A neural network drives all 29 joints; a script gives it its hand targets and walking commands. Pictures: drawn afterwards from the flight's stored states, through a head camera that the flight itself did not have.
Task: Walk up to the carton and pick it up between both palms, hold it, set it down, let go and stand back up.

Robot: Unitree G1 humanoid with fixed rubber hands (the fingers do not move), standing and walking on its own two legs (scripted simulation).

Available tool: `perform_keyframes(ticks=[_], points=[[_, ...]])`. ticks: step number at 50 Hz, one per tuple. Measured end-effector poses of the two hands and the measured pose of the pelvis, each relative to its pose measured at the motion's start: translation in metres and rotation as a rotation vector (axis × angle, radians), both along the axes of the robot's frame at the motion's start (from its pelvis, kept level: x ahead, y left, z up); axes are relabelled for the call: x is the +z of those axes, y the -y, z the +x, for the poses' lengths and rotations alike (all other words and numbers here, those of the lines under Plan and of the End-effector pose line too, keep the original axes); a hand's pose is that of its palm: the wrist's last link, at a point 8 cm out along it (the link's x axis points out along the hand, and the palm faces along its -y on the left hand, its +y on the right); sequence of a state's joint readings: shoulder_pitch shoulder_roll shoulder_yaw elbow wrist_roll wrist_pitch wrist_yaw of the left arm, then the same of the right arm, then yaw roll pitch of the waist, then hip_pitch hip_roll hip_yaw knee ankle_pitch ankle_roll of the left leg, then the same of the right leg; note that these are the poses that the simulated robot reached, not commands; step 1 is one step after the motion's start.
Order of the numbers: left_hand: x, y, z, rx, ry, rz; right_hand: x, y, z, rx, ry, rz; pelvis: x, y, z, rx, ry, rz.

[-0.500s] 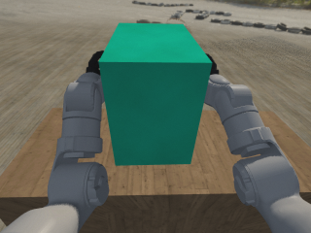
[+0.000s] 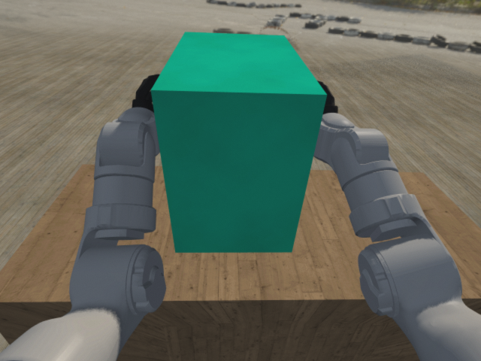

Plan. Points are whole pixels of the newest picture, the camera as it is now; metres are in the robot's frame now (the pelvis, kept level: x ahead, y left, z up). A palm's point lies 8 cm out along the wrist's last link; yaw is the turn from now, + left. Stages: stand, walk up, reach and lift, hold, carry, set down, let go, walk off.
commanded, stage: hold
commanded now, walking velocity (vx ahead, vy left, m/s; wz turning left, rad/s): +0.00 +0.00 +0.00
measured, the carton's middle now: (234, 134) +0.41 +0.01 +0.26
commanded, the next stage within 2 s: set down in 1.34 s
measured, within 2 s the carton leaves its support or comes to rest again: neither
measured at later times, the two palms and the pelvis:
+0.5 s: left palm (145, 124) +0.38 +0.15 +0.29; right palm (322, 129) +0.38 -0.13 +0.29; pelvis +0.00 +0.00 +0.00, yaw +0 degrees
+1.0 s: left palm (146, 122) +0.38 +0.14 +0.29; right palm (325, 128) +0.37 -0.13 +0.29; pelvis +0.00 +0.00 +0.00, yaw +0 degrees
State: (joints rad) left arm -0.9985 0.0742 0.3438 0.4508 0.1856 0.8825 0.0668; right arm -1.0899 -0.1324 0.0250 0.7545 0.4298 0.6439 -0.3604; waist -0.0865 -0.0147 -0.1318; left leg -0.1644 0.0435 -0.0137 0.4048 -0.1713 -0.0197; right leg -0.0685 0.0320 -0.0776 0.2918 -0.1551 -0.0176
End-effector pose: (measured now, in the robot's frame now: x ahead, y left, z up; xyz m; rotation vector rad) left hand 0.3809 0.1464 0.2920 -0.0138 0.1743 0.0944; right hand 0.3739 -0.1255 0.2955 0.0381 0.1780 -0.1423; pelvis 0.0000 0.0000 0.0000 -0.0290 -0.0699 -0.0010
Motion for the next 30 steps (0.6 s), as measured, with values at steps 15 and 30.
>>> perform_keyframes(ticks=[15,30], points=[[-0.0056,0.0002,0.0016,0.001,0.002,0.014,-0.0046,0.0,0.0018,0.0,0.0,0.008,-0.0005,-0.0057,0.0031,-0.006,0.001,-0.003],[-0.0029,0.0014,-0.0008,0.012,0.002,0.01,-0.0049,0.0011,0.001,0.008,-0.002,0.01,-0.0003,-0.0023,0.0029,-0.003,0.006,-0.001]])
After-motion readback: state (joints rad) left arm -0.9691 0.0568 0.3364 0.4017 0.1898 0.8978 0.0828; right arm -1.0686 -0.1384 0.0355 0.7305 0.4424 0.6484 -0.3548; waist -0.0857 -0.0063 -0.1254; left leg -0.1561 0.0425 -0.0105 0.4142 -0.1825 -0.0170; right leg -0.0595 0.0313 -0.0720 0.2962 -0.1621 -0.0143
